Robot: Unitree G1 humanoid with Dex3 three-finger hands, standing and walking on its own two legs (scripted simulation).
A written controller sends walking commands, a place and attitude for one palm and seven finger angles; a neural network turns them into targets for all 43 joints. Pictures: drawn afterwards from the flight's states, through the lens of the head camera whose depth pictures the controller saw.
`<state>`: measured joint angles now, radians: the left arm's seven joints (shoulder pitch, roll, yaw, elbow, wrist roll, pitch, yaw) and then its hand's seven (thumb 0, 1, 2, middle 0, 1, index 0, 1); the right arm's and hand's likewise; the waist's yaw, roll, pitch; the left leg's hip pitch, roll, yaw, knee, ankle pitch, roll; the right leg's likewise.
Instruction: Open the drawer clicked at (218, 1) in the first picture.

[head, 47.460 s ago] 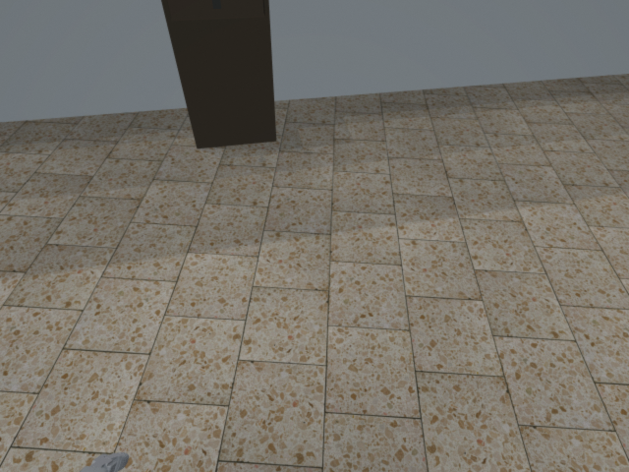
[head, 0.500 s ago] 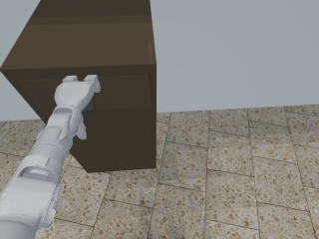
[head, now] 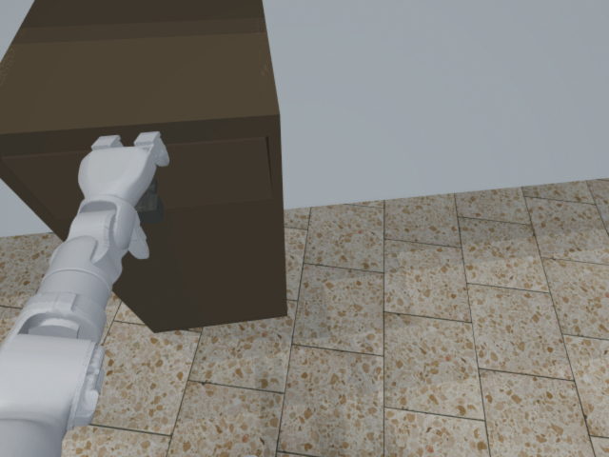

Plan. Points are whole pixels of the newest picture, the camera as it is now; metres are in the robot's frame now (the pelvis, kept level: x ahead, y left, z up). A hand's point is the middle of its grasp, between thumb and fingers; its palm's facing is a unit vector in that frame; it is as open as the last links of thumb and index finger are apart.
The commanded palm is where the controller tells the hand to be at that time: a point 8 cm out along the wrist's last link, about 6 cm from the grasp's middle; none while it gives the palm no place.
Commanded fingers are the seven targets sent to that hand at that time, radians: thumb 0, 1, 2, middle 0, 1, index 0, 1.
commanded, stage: move the hooked fingers above the handle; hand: left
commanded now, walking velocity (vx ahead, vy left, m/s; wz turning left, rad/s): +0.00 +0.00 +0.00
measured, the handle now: (151, 199) +0.51 +0.23 -0.02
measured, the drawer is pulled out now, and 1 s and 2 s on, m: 0.00 0.00 0.00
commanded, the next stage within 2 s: lower the fingers behind the handle in 1.80 s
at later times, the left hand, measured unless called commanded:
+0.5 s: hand (129, 192) +0.47 +0.23 +0.05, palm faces +0.01 +0.01 -1.00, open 13.8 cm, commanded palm +0.44 +0.23 +0.10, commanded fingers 0.00 -0.50 0.30 -0.30 -1.20 -0.30 -1.20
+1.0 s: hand (121, 204) +0.46 +0.24 +0.04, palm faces -0.09 -0.01 -1.00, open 13.8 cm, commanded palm +0.44 +0.23 +0.10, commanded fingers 0.00 -0.50 0.30 -0.30 -1.20 -0.30 -1.20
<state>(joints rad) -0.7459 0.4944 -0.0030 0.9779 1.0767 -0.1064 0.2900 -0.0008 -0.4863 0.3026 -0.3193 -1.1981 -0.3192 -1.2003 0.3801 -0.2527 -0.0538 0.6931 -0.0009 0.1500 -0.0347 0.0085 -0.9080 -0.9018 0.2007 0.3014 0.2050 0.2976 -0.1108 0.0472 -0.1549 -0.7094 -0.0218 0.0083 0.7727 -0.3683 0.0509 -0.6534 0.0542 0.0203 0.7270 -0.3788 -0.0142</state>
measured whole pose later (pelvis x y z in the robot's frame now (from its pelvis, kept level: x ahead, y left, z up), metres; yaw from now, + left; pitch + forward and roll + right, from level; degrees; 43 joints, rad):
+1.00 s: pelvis +0.00 -0.01 +0.00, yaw +0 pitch +18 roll -1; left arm -0.76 0.49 -0.03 1.05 1.04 0.06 0.26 0.00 -0.48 0.30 -0.31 -1.20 -0.32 -1.21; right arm 0.34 -0.26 -0.05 0.68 0.01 0.16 -0.03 0.01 -0.91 -0.90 0.20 0.30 0.20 0.30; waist -0.09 0.07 -0.16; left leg -0.69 -0.02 0.02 0.75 -0.36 0.05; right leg -0.65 0.06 0.03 0.71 -0.37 -0.02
